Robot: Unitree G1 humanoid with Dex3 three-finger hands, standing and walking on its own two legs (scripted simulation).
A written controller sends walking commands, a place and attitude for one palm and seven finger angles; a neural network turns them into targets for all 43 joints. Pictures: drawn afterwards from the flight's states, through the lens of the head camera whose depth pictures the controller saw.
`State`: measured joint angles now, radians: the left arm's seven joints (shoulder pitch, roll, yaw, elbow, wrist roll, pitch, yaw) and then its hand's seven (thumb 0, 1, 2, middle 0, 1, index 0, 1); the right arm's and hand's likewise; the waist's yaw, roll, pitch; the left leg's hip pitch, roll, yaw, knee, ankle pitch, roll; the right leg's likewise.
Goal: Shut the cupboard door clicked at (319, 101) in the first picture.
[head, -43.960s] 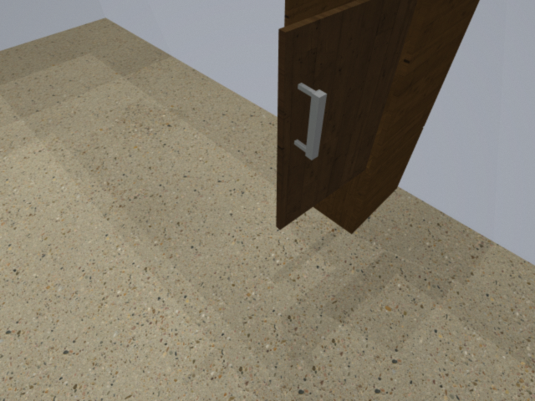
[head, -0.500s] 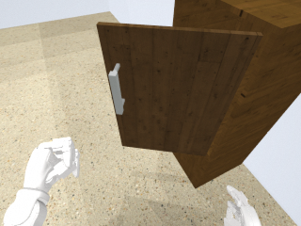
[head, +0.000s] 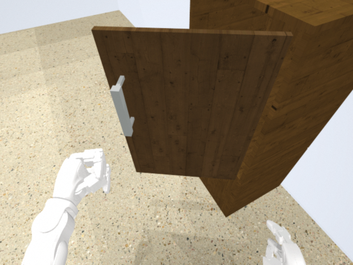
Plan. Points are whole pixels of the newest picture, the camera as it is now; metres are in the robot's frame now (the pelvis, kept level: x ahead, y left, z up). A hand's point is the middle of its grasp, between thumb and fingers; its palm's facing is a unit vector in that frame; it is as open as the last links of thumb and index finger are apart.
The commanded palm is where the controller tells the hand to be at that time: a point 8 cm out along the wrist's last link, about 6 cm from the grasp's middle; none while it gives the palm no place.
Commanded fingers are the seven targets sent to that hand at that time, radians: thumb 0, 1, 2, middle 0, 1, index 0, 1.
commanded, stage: bring the fist close to the handle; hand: left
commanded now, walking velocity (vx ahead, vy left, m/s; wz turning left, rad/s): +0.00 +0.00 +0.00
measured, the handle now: (125, 107) +0.48 +0.17 +0.09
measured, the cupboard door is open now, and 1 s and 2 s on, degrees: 56 56 45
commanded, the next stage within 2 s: push the door shut along its arc in 1.00 s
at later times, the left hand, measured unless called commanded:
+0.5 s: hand (123, 141) +0.36 +0.14 +0.10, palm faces -0.04 -1.00 -0.03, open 3.1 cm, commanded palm +0.34 +0.19 +0.09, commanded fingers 0.00 0.90 0.90 -1.30 -1.50 -1.30 -1.50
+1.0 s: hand (127, 136) +0.37 +0.14 +0.10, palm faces -0.03 -1.00 -0.01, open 3.1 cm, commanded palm +0.36 +0.18 +0.09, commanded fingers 0.00 0.90 0.90 -1.30 -1.50 -1.30 -1.50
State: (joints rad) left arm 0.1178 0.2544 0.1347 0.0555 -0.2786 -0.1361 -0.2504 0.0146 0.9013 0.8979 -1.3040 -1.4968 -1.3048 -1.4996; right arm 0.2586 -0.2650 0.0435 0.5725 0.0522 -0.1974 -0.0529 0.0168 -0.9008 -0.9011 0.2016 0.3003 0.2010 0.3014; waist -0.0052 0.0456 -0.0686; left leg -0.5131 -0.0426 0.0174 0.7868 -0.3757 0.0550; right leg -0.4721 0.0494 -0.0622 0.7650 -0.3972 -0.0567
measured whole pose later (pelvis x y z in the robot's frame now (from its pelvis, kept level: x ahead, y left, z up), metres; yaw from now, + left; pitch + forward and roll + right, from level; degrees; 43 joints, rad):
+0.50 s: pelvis +0.00 +0.00 +0.00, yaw +0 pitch +7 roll +0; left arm -0.26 0.22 0.10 0.36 -0.20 -0.19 -0.11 0.01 0.90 0.90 -1.31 -1.50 -1.31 -1.50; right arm 0.24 -0.25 0.04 0.61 0.05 -0.11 -0.02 0.02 -0.90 -0.90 0.20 0.30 0.20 0.30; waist -0.02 0.03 -0.06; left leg -0.53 -0.04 0.03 0.78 -0.37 0.05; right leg -0.50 0.05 -0.05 0.77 -0.39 -0.06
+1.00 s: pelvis +0.00 +0.00 +0.00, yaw -1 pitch +7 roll +0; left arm -0.33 0.21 0.13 0.52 -0.20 -0.27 -0.12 0.02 0.90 0.90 -1.30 -1.50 -1.30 -1.50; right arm 0.31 -0.26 0.01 0.63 0.05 -0.05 -0.01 0.01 -0.90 -0.90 0.20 0.30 0.20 0.30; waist -0.03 0.04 -0.06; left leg -0.53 -0.03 0.04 0.76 -0.36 0.05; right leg -0.50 0.06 -0.04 0.75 -0.38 -0.06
